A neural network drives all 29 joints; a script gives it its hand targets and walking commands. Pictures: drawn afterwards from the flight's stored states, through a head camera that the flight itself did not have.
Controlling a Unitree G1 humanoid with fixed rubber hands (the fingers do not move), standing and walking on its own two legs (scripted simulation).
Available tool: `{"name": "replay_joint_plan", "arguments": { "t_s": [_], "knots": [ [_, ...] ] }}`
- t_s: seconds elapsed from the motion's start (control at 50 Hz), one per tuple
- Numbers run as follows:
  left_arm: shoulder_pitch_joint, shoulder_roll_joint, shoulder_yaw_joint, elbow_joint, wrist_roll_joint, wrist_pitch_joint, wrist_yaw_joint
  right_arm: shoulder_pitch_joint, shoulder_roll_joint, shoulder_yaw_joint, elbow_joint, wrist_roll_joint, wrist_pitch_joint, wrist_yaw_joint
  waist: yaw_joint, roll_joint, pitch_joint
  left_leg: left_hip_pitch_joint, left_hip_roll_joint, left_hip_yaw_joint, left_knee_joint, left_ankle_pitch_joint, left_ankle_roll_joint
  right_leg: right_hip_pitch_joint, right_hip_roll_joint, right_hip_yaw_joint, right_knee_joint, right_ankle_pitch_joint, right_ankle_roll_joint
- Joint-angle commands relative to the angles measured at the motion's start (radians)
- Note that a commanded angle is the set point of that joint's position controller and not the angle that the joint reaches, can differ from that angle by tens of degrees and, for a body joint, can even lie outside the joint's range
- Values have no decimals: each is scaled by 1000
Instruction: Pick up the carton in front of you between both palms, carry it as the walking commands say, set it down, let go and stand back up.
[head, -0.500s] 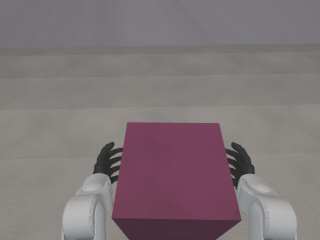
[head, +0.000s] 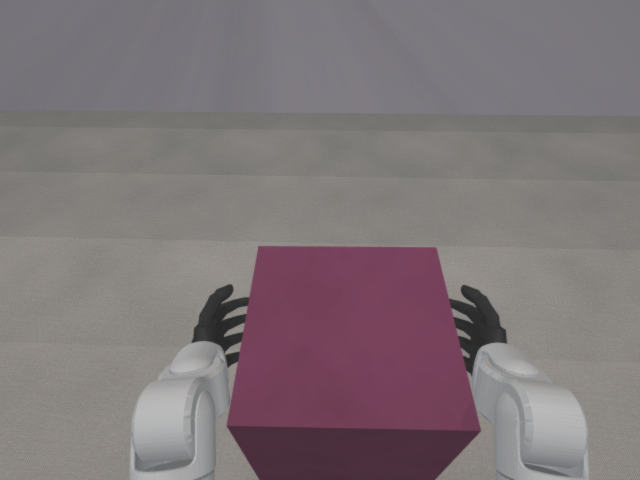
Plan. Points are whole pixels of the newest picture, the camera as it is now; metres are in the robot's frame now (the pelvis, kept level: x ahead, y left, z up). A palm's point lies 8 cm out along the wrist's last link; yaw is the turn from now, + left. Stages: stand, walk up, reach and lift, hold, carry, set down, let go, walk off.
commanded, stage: carry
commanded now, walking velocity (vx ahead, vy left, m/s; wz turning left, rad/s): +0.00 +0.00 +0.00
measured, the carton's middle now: (345, 373) +0.26 +0.00 +0.02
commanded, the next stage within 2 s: hold in 1.88 s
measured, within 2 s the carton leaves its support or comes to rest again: neither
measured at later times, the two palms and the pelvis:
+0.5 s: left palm (190, 392) +0.20 +0.16 +0.09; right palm (483, 397) +0.20 -0.14 +0.09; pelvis -0.04 +0.01 -0.01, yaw +0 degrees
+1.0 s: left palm (201, 418) +0.19 +0.16 +0.04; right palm (471, 422) +0.20 -0.14 +0.04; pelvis -0.07 +0.01 +0.00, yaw +1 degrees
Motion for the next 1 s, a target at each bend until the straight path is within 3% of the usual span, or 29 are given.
{"name": "replay_joint_plan", "arguments": {
  "t_s": [0.0,0.06,0.16,0.22,0.34,0.46,0.62,0.72,0.98],
  "knots": [
    [-414,-876,-693,-94,-325,-5,-183,-405,836,683,-100,329,-8,194,-8,31,-199,-10,80,-32,-37,772,6,236,-80,74,24,597,1],
    [-398,-862,-682,-79,-316,1,-180,-397,819,681,-96,330,-2,193,-10,31,-193,1,88,-38,-38,799,11,236,-79,74,17,557,8],
    [-390,-855,-668,-58,-304,7,-178,-395,809,678,-85,330,5,194,-13,21,-199,-6,89,-44,-43,742,18,253,-97,87,20,565,4],
    [-402,-865,-667,-55,-305,5,-179,-408,817,681,-86,334,6,197,-11,23,-192,-6,94,-47,-48,706,25,231,-101,91,24,486,3],
    [-434,-877,-678,-68,-313,2,-184,-425,835,680,-91,333,2,200,-11,22,-148,-67,88,-49,-64,508,47,215,-110,100,-4,363,11],
    [-417,-826,-649,40,-269,-17,-203,-408,789,654,15,283,-18,213,-11,5,-107,-112,81,-68,-98,331,55,194,-119,116,-42,279,16],
    [-490,-819,-599,162,-223,-144,-237,-497,796,622,139,233,-148,238,-4,-6,-88,-166,72,-87,-138,147,66,188,-124,129,-91,162,18],
    [-488,-805,-571,222,-184,-222,-252,-488,784,595,208,192,-225,249,-5,-17,-137,-151,66,-86,-125,140,70,207,-128,135,-98,179,16],
    [-577,-795,-391,535,-47,-493,-288,-575,769,412,521,45,-498,281,-5,-14,-145,-161,62,-91,-113,142,74,195,-130,136,-104,181,18]
  ]
}}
